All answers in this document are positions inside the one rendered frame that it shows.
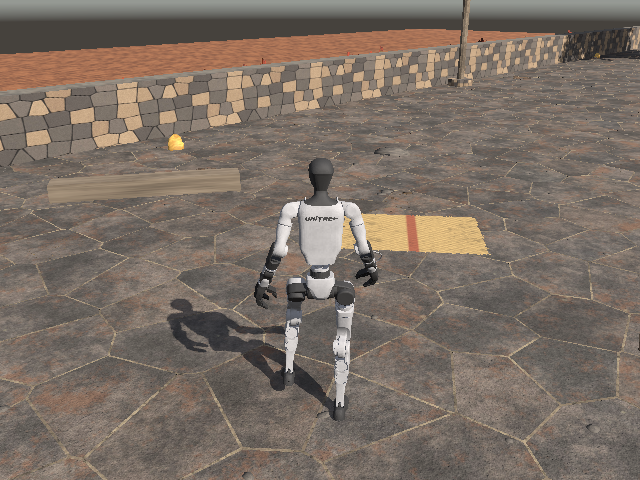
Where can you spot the right robot shin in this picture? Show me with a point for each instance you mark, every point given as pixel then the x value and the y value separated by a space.
pixel 341 371

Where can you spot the left robot forearm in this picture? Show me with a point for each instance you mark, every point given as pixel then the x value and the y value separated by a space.
pixel 269 268

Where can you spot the robot left upper arm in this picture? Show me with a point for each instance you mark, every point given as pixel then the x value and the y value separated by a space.
pixel 288 211

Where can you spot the right robot hand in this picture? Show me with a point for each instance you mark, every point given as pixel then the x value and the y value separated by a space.
pixel 374 277

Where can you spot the robot right foot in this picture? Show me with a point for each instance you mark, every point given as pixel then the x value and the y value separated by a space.
pixel 339 413

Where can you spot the left robot hand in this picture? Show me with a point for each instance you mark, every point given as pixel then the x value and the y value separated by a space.
pixel 260 293

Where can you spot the robot right upper arm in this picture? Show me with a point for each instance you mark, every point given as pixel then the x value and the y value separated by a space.
pixel 352 211

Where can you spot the right robot forearm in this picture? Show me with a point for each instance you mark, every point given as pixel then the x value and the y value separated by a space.
pixel 369 260

